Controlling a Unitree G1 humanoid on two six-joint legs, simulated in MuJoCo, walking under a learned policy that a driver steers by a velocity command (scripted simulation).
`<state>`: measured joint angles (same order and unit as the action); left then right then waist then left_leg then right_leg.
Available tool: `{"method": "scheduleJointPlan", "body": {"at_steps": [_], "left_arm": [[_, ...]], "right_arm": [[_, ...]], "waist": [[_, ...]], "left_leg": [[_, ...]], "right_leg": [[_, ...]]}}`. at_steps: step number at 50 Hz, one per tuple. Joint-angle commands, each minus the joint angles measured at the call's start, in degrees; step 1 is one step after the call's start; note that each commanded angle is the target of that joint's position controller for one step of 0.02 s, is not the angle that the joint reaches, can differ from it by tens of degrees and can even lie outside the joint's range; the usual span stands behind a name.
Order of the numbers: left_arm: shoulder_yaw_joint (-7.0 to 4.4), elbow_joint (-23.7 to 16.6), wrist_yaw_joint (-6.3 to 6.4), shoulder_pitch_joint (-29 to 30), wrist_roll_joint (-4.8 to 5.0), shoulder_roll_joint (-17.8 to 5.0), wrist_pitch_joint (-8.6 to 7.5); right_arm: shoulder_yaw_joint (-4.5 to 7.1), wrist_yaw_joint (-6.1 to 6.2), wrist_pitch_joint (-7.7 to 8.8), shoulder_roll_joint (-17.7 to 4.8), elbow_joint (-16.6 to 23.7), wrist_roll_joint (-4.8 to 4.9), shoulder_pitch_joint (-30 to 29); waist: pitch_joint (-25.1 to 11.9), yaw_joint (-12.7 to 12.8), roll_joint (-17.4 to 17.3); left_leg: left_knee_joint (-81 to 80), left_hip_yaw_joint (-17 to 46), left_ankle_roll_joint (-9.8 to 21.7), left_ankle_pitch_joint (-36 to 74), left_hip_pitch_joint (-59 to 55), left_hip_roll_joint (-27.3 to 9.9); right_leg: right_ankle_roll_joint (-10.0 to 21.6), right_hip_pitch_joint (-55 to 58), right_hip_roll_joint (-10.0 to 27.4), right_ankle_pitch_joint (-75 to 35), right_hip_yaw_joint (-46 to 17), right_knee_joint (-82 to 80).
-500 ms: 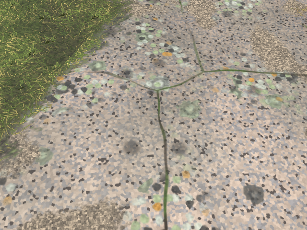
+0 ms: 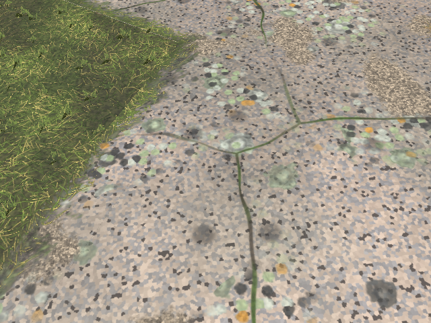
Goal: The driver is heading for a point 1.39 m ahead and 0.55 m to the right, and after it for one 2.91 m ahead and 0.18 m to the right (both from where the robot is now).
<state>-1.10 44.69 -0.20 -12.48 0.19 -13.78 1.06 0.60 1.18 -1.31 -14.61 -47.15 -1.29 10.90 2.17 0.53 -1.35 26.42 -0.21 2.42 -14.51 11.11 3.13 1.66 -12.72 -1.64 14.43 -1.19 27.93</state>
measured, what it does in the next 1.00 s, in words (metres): walks ahead, turning right: right foot, then left foot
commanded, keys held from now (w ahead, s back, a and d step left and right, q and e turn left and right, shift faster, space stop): e+shift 0.52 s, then w+e+shift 0.12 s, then w+shift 0.36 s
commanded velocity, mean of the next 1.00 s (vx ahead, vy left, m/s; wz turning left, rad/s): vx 0.28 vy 0.00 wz -0.67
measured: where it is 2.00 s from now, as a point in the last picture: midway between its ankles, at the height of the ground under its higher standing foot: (418, 252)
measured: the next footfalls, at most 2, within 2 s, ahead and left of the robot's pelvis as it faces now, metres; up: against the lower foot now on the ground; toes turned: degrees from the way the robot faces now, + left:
right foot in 0.50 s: -0.03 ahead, -0.12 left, +0.00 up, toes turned -31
left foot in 0.98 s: +0.27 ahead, -0.08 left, +0.00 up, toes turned -41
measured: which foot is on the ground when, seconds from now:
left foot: down 0.00-0.50, up 0.52-0.96, down 0.98-1.00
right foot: down 0.00-0.12, up 0.14-0.48, down 0.50-0.98, up 1.00-1.00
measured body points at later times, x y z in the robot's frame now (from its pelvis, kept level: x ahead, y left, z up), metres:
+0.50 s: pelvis -0.02 -0.02 -0.01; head +0.01 -0.05 +0.43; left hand +0.25 +0.15 -0.10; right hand -0.04 -0.31 -0.14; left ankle -0.01 +0.09 -0.74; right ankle -0.06 -0.10 -0.74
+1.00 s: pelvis +0.13 -0.10 -0.01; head +0.14 -0.10 +0.44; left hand +0.34 +0.09 -0.13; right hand +0.10 -0.42 -0.08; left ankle +0.24 -0.06 -0.74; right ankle -0.06 -0.10 -0.73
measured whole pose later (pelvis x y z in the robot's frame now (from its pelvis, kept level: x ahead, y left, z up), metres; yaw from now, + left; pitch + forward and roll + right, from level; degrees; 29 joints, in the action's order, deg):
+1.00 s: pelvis +0.13 -0.10 -0.01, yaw -42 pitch +3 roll +0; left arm -3.2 43.6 -1.6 -23.1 -0.6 -17.8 -3.1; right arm 1.8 -1.5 2.9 -16.7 -38.1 -2.1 7.7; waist -2.7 3.2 1.5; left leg 29.8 -2.8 1.4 -10.5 22.3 -0.2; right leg 3.8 -3.4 -4.1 24.9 -10.2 28.0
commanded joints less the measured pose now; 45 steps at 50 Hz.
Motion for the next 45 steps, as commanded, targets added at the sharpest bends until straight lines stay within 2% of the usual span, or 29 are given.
{"method": "scheduleJointPlan", "body": {"at_steps": [1, 3, 4, 5, 6, 7, 8, 9, 10, 11, 13, 15, 18, 20, 23, 24, 25, 26, 27, 28, 29, 30, 31, 32, 34, 38, 40, 43, 45], "left_arm": [[-4.04, -3.6, -0.11, 0.1, -0.13, -11.9, 0.08], [-4.83, -4.6, -0.27, 1.6, -0.52, -12.6, 0.78], [-4.99, -5.3, -0.37, 2.8, -0.55, -12.2, 1.03], [-4.94, -6.2, -0.52, 4.5, -0.37, -11.4, 1.27], [-4.53, -7.9, -0.79, 7.7, 0.28, -9.4, 1.48], [-3.78, -9.3, -0.81, 7.8, 0.53, -6.1, 1.50], [-4.39, -8.1, -0.37, 4.1, -1.87, -8.1, 1.78], [-5.17, -6.3, -0.44, 1.8, -2.42, -10.1, 1.98], [-5.36, -5.4, -0.88, 0.7, -1.98, -9.6, 2.40], [-5.21, -5.6, -1.60, 0.8, -1.57, -9.0, 2.86], [-4.70, -6.5, -3.11, 2.2, -0.76, -8.0, 3.55], [-4.37, -8.2, -3.82, 5.1, -0.46, -7.6, 3.90], [-3.82, -10.6, -4.22, 7.9, -0.58, -6.4, 4.19], [-3.92, -11.5, -4.08, 8.0, -0.28, -6.7, 4.28], [-4.45, -12.3, -3.63, 6.9, -0.29, -7.2, 4.22], [-4.69, -11.6, -3.15, 3.7, -0.74, -7.2, 3.78], [-5.72, -9.7, -2.08, -2.1, -1.58, -10.1, 2.92], [-7.90, -10.3, -1.05, -3.8, -1.69, -20.4, 2.25], [-9.26, -9.7, -1.21, -10.3, -0.29, -22.1, 1.90], [-8.31, -9.0, -1.30, -8.8, -0.42, -19.0, 2.00], [-7.26, -9.4, -1.22, -4.8, -0.50, -15.8, 2.56], [-6.47, -10.4, -1.08, -0.6, -0.55, -14.2, 2.79], [-5.99, -11.0, -0.89, 0.7, -0.59, -13.1, 2.24], [-5.76, -10.7, -0.99, 0.1, -0.83, -12.8, 1.53], [-5.56, -9.2, -1.17, -2.5, -1.06, -12.6, -0.29], [-5.06, -7.0, -1.27, -7.1, -0.85, -12.1, -2.59], [-5.01, -6.4, -1.21, -8.4, -0.95, -12.6, -3.35], [-5.04, -6.2, -1.27, -8.8, -0.97, -13.7, -4.19], [-4.89, -6.2, -1.30, -7.8, -0.80, -13.9, -4.58]], "right_arm": [[2.33, 1.24, 0.56, -6.0, 3.4, 0.07, 1.4], [2.18, 1.22, 0.50, -4.9, 4.2, 0.00, 3.0], [2.23, 1.29, 0.72, -5.2, 4.5, 0.10, 3.8], [2.43, 1.49, 1.09, -6.0, 4.8, 0.14, 4.8], [3.00, 1.85, 1.45, -8.4, 4.9, -0.24, 6.7], [4.09, 2.06, 1.46, -13.2, 5.1, -0.63, 6.4], [3.91, 1.87, 1.35, -12.7, 5.9, -0.63, 4.3], [2.86, 1.72, 1.22, -9.0, 7.3, -0.29, 3.1], [2.33, 1.75, 1.08, -7.4, 8.0, -0.40, 0.9], [2.13, 1.81, 1.04, -7.2, 8.6, -0.66, -0.8], [2.46, 1.96, 1.10, -8.2, 8.8, -0.88, -0.3], [2.85, 1.79, 0.94, -9.0, 8.6, -0.82, 2.2], [3.63, 0.82, 1.05, -10.5, 8.5, -0.74, 3.8], [4.14, -0.09, 1.11, -11.3, 8.6, -0.58, 3.5], [4.78, -1.21, 0.98, -11.7, 9.0, 0.53, 3.1], [5.02, -1.42, 0.70, -11.8, 9.0, 1.18, 2.3], [5.13, -1.72, 0.58, -11.2, 8.8, 1.24, 3.6], [3.80, -1.94, 0.40, -6.1, 12.8, 0.36, 3.1], [3.50, -1.48, -0.45, -7.4, 15.7, -1.88, -2.6], [3.60, -1.65, -0.43, -8.1, 15.9, -1.93, -4.0], [4.07, -2.00, 0.25, -9.6, 15.5, -1.39, -4.9], [4.72, -2.20, 0.98, -11.0, 14.9, -1.30, -4.8], [4.80, -2.44, 1.25, -11.0, 13.8, -1.91, -3.5], [4.54, -2.72, 1.31, -10.1, 12.9, -2.21, -2.8], [3.84, -3.28, 1.59, -8.0, 11.7, -1.94, -2.0], [3.13, -3.56, 2.11, -6.8, 11.8, -1.21, -5.7], [2.82, -3.69, 2.57, -6.6, 12.3, -0.85, -8.2], [2.70, -3.76, 3.20, -7.1, 13.4, -0.17, -11.2], [2.71, -3.71, 3.58, -7.5, 14.0, 0.13, -11.1]], "waist": [[-2.2, -0.5, 8.6], [-2.3, -1.4, 9.9], [-2.7, -2.0, 9.1], [-3.1, -3.0, 6.9], [-3.2, -4.4, 1.3], [-1.9, -3.6, -9.6], [-3.0, -1.7, -10.8], [-4.2, -0.4, -2.9], [-4.2, 0.8, -0.5], [-3.5, 1.4, -1.7], [-2.9, -0.2, -6.1], [-3.0, -2.2, -6.5], [-3.6, -3.3, -7.1], [-4.3, -3.2, -8.3], [-4.9, -2.2, -8.6], [-5.6, 0.3, -6.1], [-7.2, 3.3, 1.4], [-5.8, 1.9, 18.1], [-11.3, 6.9, 13.5], [-7.9, 5.6, 10.6], [-1.8, 3.9, 9.5], [0.7, 1.9, 9.8], [0.9, 0.9, 10.3], [-0.1, 0.7, 8.9], [-1.7, 0.8, 6.3], [-0.6, 2.7, 8.2], [0.0, 3.7, 8.4], [1.4, 4.5, 7.8], [2.7, 3.8, 7.4]], "left_leg": [[6.4, 0.3, -0.8, -4.8, 3.6, -0.7], [8.5, 1.1, -0.4, -8.4, 6.3, -0.2], [7.1, 2.3, 0.0, -8.3, 5.5, -0.7], [2.7, 4.7, 0.7, -7.9, 2.7, -2.7], [-5.5, 10.3, 2.6, -7.9, -2.5, -8.2], [-13.5, 21.5, 7.2, 2.7, -7.4, -19.7], [-11.8, 23.9, 12.4, 20.6, -7.1, -28.0], [-9.7, 18.9, 13.5, 28.9, -6.4, -26.7], [-8.4, 12.7, 12.1, 29.9, -5.3, -23.4], [-8.3, 7.5, 10.0, 28.4, -5.3, -20.3], [-7.8, 1.5, 8.4, 28.2, -7.7, -17.1], [-7.2, -0.8, 8.4, 27.9, -9.8, -18.3], [-5.1, -4.6, 7.8, 29.0, -9.7, -20.1], [-3.0, -7.1, 6.7, 30.2, -8.2, -20.7], [2.4, -9.4, 3.9, 27.6, -6.3, -22.5], [7.6, -11.4, 1.6, 24.3, -2.9, -21.9], [18.7, -13.6, -1.9, 15.6, 4.6, -18.9], [33.7, -15.3, -7.0, -20.6, 25.1, -9.5], [40.3, -0.9, -7.2, -26.5, 28.9, -5.4], [41.0, 2.7, -6.4, -21.4, 32.6, -7.0], [38.1, 2.7, -5.5, -15.1, 33.2, -7.6], [35.2, 1.8, -5.3, -10.7, 31.6, -7.4], [33.7, 1.7, -5.6, -7.3, 29.1, -7.2], [33.2, 1.5, -5.8, -4.6, 27.5, -6.6], [29.9, 0.9, -6.0, -1.0, 27.2, -6.3], [19.3, 0.1, -6.7, 4.2, 26.6, -6.1], [14.1, -0.2, -6.6, 5.6, 24.4, -5.9], [9.2, -0.5, -5.1, 5.3, 20.8, -5.7], [6.9, -0.7, -3.3, 3.9, 17.0, -5.9]], "right_leg": [[8.1, -1.9, 12.2, -18.3, -19.4, -5.4], [10.2, -2.7, 13.4, -16.9, -24.1, -5.6], [9.7, -4.2, 12.7, -16.3, -25.0, -4.9], [7.8, -7.2, 10.5, -14.8, -24.0, -2.8], [3.9, -13.5, 5.7, -9.5, -18.7, 3.1], [-0.1, -22.0, -3.8, 6.8, -6.6, 13.9], [-0.9, -22.4, -2.6, 19.8, -0.6, 27.7], [-1.1, -20.8, 0.1, 18.9, -1.5, 34.2], [-1.6, -19.2, 1.2, 15.7, -1.4, 37.0], [-2.2, -19.3, 2.1, 12.5, -0.6, 36.5], [-4.1, -20.3, 2.3, 9.2, 1.6, 34.0], [-4.8, -20.1, 2.8, 8.6, 2.9, 29.8], [-3.7, -15.3, 3.4, 9.6, 5.2, 21.6], [-2.6, -11.0, 2.5, 10.1, 7.7, 17.2], [-0.8, -5.9, 1.6, 9.0, 9.3, 9.4], [0.3, -0.6, 1.2, 4.0, 8.6, 2.6], [2.2, 8.5, 3.1, -2.5, 1.0, -5.0], [8.4, 16.2, 20.1, -22.4, -25.7, -8.4], [17.3, 16.6, 22.8, -13.8, -33.7, -9.6], [17.5, 15.8, 20.1, 11.3, -31.8, -12.8], [15.3, 10.0, 17.1, 29.7, -29.4, -16.9], [13.1, 6.3, 14.3, 30.9, -27.7, -18.9], [12.5, 4.4, 11.7, 27.9, -25.8, -19.2], [12.2, 3.9, 10.3, 24.8, -24.5, -19.0], [12.1, 5.5, 9.3, 20.1, -22.4, -18.7], [11.9, 5.8, 9.1, 15.9, -21.1, -19.4], [11.7, 4.8, 9.6, 14.6, -20.9, -19.1], [11.8, 3.1, 11.4, 15.0, -22.0, -18.7], [11.7, 1.4, 12.4, 14.9, -22.7, -19.0]]}}
Over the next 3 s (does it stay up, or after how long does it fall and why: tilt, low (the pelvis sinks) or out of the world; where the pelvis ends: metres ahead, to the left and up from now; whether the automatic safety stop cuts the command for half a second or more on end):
stays up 1.17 -0.64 0.00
